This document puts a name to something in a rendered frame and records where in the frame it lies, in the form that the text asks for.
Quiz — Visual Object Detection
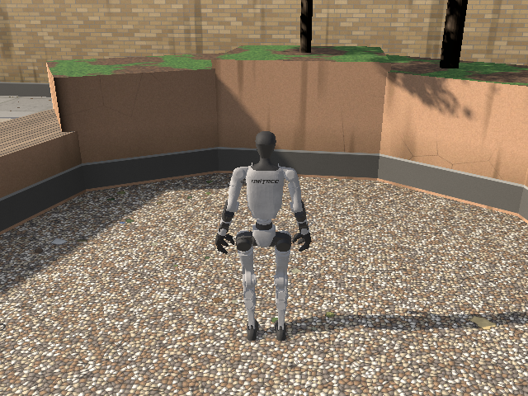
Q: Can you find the robot right hand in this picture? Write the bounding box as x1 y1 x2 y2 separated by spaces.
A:
292 232 312 252

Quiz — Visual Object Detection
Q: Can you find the robot left foot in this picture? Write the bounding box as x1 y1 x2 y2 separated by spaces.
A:
247 319 258 341

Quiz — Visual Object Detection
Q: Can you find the right robot forearm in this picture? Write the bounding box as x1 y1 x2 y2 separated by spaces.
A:
295 200 309 235

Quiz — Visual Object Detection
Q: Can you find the robot torso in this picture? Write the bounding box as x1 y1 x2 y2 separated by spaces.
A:
245 163 285 248

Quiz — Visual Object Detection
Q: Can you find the robot right upper arm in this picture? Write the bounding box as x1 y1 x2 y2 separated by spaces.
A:
282 167 303 213

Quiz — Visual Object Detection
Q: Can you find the robot left hand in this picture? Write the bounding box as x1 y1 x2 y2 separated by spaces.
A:
215 233 234 254

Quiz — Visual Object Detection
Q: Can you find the left robot forearm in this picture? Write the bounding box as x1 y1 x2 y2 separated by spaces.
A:
218 200 234 236

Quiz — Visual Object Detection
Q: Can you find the robot left upper arm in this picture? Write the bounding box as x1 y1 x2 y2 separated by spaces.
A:
226 167 248 212

